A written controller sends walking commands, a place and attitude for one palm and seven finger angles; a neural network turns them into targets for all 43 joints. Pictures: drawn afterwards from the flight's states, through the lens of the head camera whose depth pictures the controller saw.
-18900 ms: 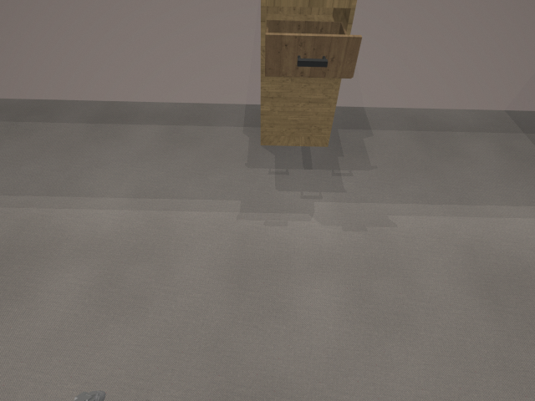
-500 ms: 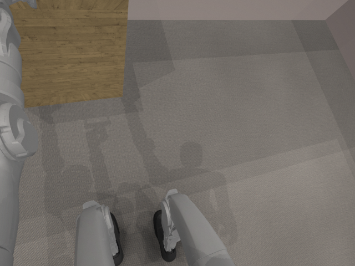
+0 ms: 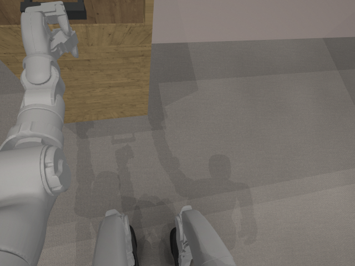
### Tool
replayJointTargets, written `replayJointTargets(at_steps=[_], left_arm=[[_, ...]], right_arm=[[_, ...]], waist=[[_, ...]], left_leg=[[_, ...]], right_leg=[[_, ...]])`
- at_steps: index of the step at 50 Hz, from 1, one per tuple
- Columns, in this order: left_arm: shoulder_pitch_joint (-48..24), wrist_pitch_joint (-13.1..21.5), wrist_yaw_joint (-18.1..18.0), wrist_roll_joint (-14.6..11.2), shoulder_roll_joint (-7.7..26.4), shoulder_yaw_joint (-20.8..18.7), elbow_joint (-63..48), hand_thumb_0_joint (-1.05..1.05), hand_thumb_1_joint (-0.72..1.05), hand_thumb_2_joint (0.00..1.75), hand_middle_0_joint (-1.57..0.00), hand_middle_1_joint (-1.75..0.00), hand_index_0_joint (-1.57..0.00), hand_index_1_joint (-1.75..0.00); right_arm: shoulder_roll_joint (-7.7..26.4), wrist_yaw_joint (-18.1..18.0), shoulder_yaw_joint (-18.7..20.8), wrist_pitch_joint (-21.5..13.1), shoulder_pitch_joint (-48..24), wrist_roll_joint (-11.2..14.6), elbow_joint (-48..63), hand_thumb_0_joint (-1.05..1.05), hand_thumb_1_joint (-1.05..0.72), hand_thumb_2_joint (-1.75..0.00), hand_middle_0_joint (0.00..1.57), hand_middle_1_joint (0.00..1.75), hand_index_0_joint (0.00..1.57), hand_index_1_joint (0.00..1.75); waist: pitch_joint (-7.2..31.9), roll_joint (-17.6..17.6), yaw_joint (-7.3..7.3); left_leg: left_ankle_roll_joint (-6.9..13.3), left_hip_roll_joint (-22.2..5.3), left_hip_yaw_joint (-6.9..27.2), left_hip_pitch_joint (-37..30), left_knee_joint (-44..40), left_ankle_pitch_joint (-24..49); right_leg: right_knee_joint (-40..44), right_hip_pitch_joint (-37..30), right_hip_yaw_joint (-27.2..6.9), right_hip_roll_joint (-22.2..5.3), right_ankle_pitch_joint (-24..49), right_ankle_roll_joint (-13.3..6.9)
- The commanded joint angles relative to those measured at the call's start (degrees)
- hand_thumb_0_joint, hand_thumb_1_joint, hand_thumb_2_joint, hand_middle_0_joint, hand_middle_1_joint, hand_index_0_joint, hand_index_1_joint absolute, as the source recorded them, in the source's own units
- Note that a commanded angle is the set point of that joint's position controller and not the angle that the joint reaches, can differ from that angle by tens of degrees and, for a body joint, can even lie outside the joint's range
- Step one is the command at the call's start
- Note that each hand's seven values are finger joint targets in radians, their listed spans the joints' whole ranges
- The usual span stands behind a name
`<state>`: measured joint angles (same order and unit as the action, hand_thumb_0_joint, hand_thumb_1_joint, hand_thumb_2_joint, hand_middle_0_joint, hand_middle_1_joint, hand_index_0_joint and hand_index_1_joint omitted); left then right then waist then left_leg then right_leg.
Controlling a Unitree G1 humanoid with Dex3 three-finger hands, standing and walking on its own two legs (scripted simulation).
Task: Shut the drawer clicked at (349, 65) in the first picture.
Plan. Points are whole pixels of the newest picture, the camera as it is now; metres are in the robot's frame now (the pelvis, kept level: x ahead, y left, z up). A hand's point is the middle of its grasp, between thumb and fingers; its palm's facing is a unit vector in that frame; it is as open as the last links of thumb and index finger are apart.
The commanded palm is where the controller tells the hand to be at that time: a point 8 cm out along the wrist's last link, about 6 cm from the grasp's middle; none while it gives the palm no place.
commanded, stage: draw the hand back to the body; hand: left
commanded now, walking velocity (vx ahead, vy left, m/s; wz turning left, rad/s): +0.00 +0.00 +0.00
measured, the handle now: (55, 3) +0.66 +0.18 +0.05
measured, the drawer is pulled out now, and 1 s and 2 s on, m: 0.00 0.00 0.00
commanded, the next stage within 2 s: step back with the hand held close in 1.36 s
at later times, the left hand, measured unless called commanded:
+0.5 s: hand (9, 82) +0.41 +0.18 +0.16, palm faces +0.04 -1.00 -0.02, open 3.3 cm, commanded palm +0.37 +0.24 +0.17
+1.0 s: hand out of the picture +0.26 +0.23 +0.26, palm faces +0.33 -0.90 -0.29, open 3.3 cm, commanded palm +0.20 +0.28 +0.28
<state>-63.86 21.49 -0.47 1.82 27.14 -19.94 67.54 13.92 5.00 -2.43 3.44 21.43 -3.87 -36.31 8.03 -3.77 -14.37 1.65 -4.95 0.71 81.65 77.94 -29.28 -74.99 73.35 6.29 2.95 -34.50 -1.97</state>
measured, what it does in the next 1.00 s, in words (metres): rises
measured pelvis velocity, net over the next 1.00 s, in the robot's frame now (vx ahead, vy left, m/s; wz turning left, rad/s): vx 0.04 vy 0.00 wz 0.07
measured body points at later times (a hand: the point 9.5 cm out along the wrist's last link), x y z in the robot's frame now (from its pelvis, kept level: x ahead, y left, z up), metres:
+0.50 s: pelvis +0.04 +0.00 +0.09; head +0.11 +0.01 +0.54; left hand +0.40 +0.24 +0.16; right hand +0.18 -0.26 -0.01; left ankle +0.04 +0.11 -0.60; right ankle +0.00 -0.11 -0.60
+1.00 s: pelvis +0.04 +0.00 +0.14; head +0.03 -0.02 +0.59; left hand +0.23 +0.28 +0.27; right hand +0.25 -0.19 +0.07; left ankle +0.04 +0.11 -0.60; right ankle +0.00 -0.11 -0.60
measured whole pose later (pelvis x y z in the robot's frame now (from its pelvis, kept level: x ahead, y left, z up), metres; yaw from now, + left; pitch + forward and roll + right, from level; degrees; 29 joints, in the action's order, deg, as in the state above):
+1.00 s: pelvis +0.04 +0.00 +0.14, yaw +4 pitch -2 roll +0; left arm 17.8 1.3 -4.9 -5.0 17.5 -8.2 -12.7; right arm 12.7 -4.0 -3.8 1.9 8.9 1.4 -31.9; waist 0.1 -3.1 2.4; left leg 1.5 0.1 -3.1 10.1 25.2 -12.7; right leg -22.8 3.5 2.2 0.2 -16.8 -0.6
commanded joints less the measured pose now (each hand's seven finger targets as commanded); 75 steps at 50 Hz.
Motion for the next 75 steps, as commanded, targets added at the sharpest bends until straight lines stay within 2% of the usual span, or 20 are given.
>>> replayJointTargets(at_steps=[1, 3, 4, 6, 9, 16, 21, 24, 25, 27, 30, 38, 45, 49, 59, 60, 62, 64, 74, 75], left_arm=[[-17.2, 5.2, 1.2, -1.4, 11.9, -3.0, -18.9, 0.0, 0.9, 0.9, -1.4, -1.6, -1.4, -1.6], [-8.6, 4.2, 2.4, -3.3, 10.3, -2.4, -28.0, 0.0, 0.9, 0.9, -1.4, -1.6, -1.4, -1.6], [-4.4, 3.0, 3.0, -4.2, 7.6, -0.6, -31.1, 0.0, 0.9, 0.9, -1.4, -1.6, -1.4, -1.6], [2.8, 0.2, 3.8, -6.6, 4.4, 1.0, -35.1, 0.0, 0.9, 0.9, -1.4, -1.6, -1.4, -1.6], [5.5, -0.9, 3.6, -9.2, 4.0, 0.9, -41.6, 0.0, 0.9, 0.9, -1.4, -1.6, -1.4, -1.6], [17.2, 3.0, 5.5, -10.7, -2.6, 7.2, -45.2, 0.0, 0.9, 0.9, -1.4, -1.6, -1.4, -1.6], [31.0, -1.4, 9.5, -13.6, -4.5, 8.9, -45.9, 0.0, 0.9, 0.9, -1.4, -1.6, -1.4, -1.6], [34.6, -2.2, 9.6, -15.1, -3.5, 7.7, -54.1, 0.0, 0.9, 0.9, -1.4, -1.6, -1.4, -1.6], [37.3, -5.3, 4.9, -8.8, 0.6, 10.2, -59.5, 0.0, 0.9, 0.9, -1.4, -1.6, -1.4, -1.6], [41.4, -8.9, 0.3, -7.6, -2.7, 12.8, -66.3, 0.0, 0.9, 0.9, -1.4, -1.6, -1.4, -1.6], [44.0, -12.6, -3.5, -6.6, 0.2, 10.6, -67.6, 0.0, 0.9, 0.9, -1.4, -1.6, -1.4, -1.6], [54.7, -15.7, -5.4, -6.2, -3.0, 12.2, -79.7, 0.0, 0.9, 0.9, -1.4, -1.6, -1.4, -1.6], [70.5, -16.7, -5.2, -6.7, -0.5, 6.9, -89.2, 0.0, 0.9, 0.9, -1.4, -1.6, -1.4, -1.6], [75.5, -15.9, -5.5, -6.7, 0.3, 4.1, -97.7, 0.0, 0.9, 0.9, -1.4, -1.6, -1.4, -1.6], [91.2, -13.0, -5.8, -7.3, 3.2, -3.7, -109.2, 0.0, 0.9, 0.9, -1.4, -1.6, -1.4, -1.6], [91.9, -13.3, -5.7, -7.1, 1.9, -2.7, -106.1, 0.0, 0.9, 0.9, -1.4, -1.6, -1.4, -1.6], [90.5, -13.4, -5.5, -7.0, -1.1, 0.1, -104.0, 0.0, 0.9, 0.9, -1.4, -1.6, -1.4, -1.6], [89.5, -13.2, -5.8, -6.9, -0.2, -0.7, -103.4, 0.0, 0.9, 0.9, -1.4, -1.6, -1.4, -1.6], [89.7, -12.3, -6.5, -6.7, 1.8, -2.5, -106.2, 0.0, 0.9, 0.9, -1.4, -1.6, -1.4, -1.6], [79.3, -9.0, -7.1, -6.2, 11.9, -12.7, -110.8, 0.0, 0.9, 0.9, -1.4, -1.6, -1.4, -1.6]], right_arm=[[11.0, -0.4, 4.5, 1.5, 13.6, 0.4, 2.8, 0.0, -0.9, -0.9, 0.2, 0.3, 0.2, 0.3], [10.2, -0.1, 5.1, 2.2, 12.0, 1.6, 5.3, 0.0, -0.9, -0.9, 0.2, 0.3, 0.2, 0.3], [9.9, 0.0, 5.3, 2.4, 11.2, 2.4, 6.1, 0.0, -0.9, -0.9, 0.2, 0.3, 0.2, 0.3], [9.6, -0.2, 5.5, 2.5, 10.4, 3.5, 6.9, 0.0, -0.9, -0.9, 0.2, 0.3, 0.2, 0.3], [9.4, -1.8, 5.5, 1.6, 8.5, 4.7, 7.2, 0.0, -0.9, -0.9, 0.2, 0.3, 0.2, 0.3], [8.7, -3.2, 5.4, -1.3, 4.3, 5.4, 6.2, 0.0, -0.9, -0.9, 0.2, 0.3, 0.2, 0.3], [9.0, -3.5, 4.8, -0.7, -0.3, 6.6, 9.8, 0.0, -0.9, -0.9, 0.2, 0.3, 0.2, 0.3], [8.5, -4.4, 4.6, -1.2, -3.6, 6.9, 12.4, 0.0, -0.9, -0.9, 0.2, 0.3, 0.2, 0.3], [7.0, -5.7, 4.2, 0.8, -8.5, 7.1, 14.1, 0.0, -0.9, -0.9, 0.2, 0.3, 0.2, 0.3], [6.4, -7.3, 3.7, 1.4, -10.7, 7.0, 15.4, 0.0, -0.9, -0.9, 0.2, 0.3, 0.2, 0.3], [6.9, -9.3, 3.2, 1.5, -13.0, 6.8, 14.9, 0.0, -0.9, -0.9, 0.2, 0.3, 0.2, 0.3], [5.7, -10.4, 1.3, -1.8, -17.9, 6.2, 14.3, 0.0, -0.9, -0.9, 0.2, 0.3, 0.2, 0.3], [5.6, -9.7, 1.3, -3.8, -19.5, 5.0, 13.3, 0.0, -0.9, -0.9, 0.2, 0.3, 0.2, 0.3], [4.8, -9.5, 1.3, -5.2, -19.6, 4.7, 13.2, 0.0, -0.9, -0.9, 0.2, 0.3, 0.2, 0.3], [5.0, -9.3, 2.6, -9.3, -19.2, 4.6, 12.7, 0.0, -0.9, -0.9, 0.2, 0.3, 0.2, 0.3], [5.0, -9.4, 2.7, -9.6, -19.2, 4.4, 11.8, 0.0, -0.9, -0.9, 0.2, 0.3, 0.2, 0.3], [5.3, -9.4, 2.8, -9.6, -18.5, 4.6, 11.5, 0.0, -0.9, -0.9, 0.2, 0.3, 0.2, 0.3], [5.5, -9.8, 3.1, -9.8, -18.3, 4.5, 11.4, 0.0, -0.9, -0.9, 0.2, 0.3, 0.2, 0.3], [4.7, -10.4, 2.7, -11.7, -19.0, 4.1, 10.9, 0.0, -0.9, -0.9, 0.2, 0.3, 0.2, 0.3], [5.4, -10.0, 2.3, -10.2, -17.8, 4.4, 13.5, 0.0, -0.9, -0.9, 0.2, 0.3, 0.2, 0.3]], waist=[[41.7, -10.9, 2.87], [46.1, -11.4, 5.73], [45.9, -9.6, 5.86], [41.9, -5.5, 6.06], [35.7, 1.3, 5.7], [25.2, -3.3, 7.06], [17.5, 0.8, 9.41], [17.6, 0.5, 10.84], [21.3, 0.1, 13.51], [16.0, -1.2, 12.99], [9.3, 4.5, 12.73], [3.8, 0.3, 14.64], [-2.0, 3.3, 16.25], [-1.2, -0.8, 16.7], [-4.4, 1.0, 17.89], [-6.7, 1.7, 17.67], [-9.8, 2.7, 16.69], [-8.7, 4.2, 16.97], [-6.4, 0.6, 18.26], [-12.8, -1.3, 15.71]], left_leg=[[0.6, 2.7, 2.9, -39.6, -6.2, 31.6], [0.3, 3.3, 1.8, -44.5, -9.0, 36.5], [0.3, 3.4, 1.4, -45.6, -10.3, 36.9], [0.7, 3.8, 0.6, -45.1, -12.8, 36.1], [1.2, 4.3, -0.7, -41.9, -16.4, 29.6], [0.6, 4.4, -0.5, -54.0, -22.4, 32.0], [0.8, 4.5, -0.7, -55.1, -27.3, 30.7], [1.0, 4.8, -0.9, -57.5, -29.4, 29.8], [0.6, 4.9, -1.7, -63.1, -33.3, 30.3], [0.6, 4.6, -1.7, -66.1, -36.8, 30.2], [0.9, 4.3, -1.3, -66.4, -41.5, 25.7], [0.6, 3.9, -0.1, -77.7, -51.3, 25.4], [0.4, 3.8, -0.4, -79.1, -55.7, 27.3], [0.2, 3.7, -0.3, -81.3, -56.4, 28.5], [0.4, 3.8, -0.8, -79.9, -55.7, 26.2], [0.4, 3.9, -0.9, -79.7, -55.8, 25.1], [0.6, 3.6, -0.6, -78.7, -56.3, 22.8], [1.0, 3.7, -0.9, -79.2, -56.0, 22.4], [0.8, 4.1, -1.2, -79.9, -55.3, 25.7], [1.3, 3.8, 0.0, -75.7, -54.4, 21.5]], right_leg=[[9.8, -17.8, -4.2, 1.2, 32.4, 0.1], [11.7, -25.6, -4.6, 1.0, 40.0, 0.3], [13.1, -28.1, -4.6, 1.1, 42.1, 0.5], [16.0, -32.1, -4.7, 1.0, 45.2, 1.0], [20.3, -38.9, -5.8, 0.7, 45.9, 2.0], [25.4, -37.2, -4.9, 0.5, 41.9, 1.5], [29.1, -41.0, -3.9, 0.1, 40.8, 1.4], [30.8, -44.8, -4.0, -0.1, 40.6, 1.4], [34.2, -48.7, -7.0, -1.9, 41.5, 1.2], [37.4, -50.3, -6.0, -1.8, 39.3, 1.0], [42.0, -52.7, -5.7, -1.7, 34.9, 1.1], [50.6, -58.9, -5.0, -2.0, 30.2, 0.5], [55.7, -63.7, -4.9, -1.8, 31.5, 0.6], [56.3, -65.6, -4.9, -2.1, 31.8, 0.4], [58.3, -65.4, -5.2, -2.4, 30.3, 0.8], [59.2, -64.0, -5.3, -2.1, 29.0, 0.8], [59.1, -62.5, -5.2, -2.4, 26.3, 1.0], [59.3, -62.5, -5.4, -2.7, 25.6, 1.3], [58.5, -65.0, -6.0, -3.2, 29.9, 0.9], [62.1, -60.0, -10.1, -5.7, 30.9, 1.2]])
